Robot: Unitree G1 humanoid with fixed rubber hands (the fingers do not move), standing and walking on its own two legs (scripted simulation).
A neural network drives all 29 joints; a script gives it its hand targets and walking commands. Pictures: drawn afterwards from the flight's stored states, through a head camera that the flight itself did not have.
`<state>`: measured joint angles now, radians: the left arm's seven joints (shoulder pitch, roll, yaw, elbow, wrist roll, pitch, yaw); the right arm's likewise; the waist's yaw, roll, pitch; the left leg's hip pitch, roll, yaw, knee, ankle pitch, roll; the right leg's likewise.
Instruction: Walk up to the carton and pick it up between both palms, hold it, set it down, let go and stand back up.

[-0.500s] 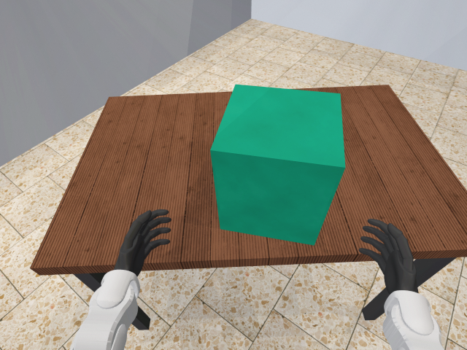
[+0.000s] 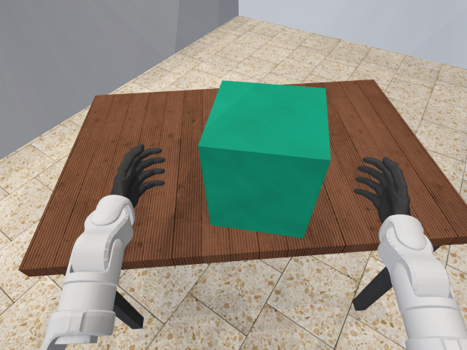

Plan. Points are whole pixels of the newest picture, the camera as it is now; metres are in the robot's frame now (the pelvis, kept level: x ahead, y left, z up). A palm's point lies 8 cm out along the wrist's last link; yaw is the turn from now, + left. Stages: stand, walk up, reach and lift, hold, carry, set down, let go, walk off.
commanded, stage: reach and lift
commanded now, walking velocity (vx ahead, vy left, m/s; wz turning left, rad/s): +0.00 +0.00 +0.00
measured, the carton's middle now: (263, 161) +0.46 -0.04 +0.03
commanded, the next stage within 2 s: none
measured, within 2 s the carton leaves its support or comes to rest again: neither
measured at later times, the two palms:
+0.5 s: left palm (134, 139) +0.40 +0.19 +0.16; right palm (397, 160) +0.36 -0.24 +0.14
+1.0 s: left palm (141, 90) +0.45 +0.17 +0.22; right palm (398, 117) +0.41 -0.24 +0.19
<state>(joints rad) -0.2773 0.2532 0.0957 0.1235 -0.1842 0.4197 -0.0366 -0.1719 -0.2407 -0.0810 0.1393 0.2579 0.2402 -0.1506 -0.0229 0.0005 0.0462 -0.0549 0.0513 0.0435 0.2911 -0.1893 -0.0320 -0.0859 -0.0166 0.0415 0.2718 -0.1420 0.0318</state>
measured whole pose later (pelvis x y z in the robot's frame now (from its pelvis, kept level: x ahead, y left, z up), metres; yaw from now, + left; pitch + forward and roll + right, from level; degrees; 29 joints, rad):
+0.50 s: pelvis +0.00 +0.00 +0.00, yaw +1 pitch +0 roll -1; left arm -0.66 0.32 0.11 0.44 -0.16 0.50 -0.04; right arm -0.56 -0.31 -0.05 0.47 0.34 0.31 -0.14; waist -0.07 -0.01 0.00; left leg -0.12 0.06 0.02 0.31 -0.19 -0.04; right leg -0.13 -0.01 0.03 0.27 -0.13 0.03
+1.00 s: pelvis -0.01 +0.00 +0.00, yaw +1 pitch +4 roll -1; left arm -1.11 0.39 -0.01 0.98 -0.23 0.40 -0.01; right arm -0.96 -0.34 -0.02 0.90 0.36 0.30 -0.12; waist -0.11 -0.01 -0.07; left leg -0.22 0.06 0.01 0.34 -0.18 -0.03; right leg -0.22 -0.01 0.02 0.27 -0.12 0.03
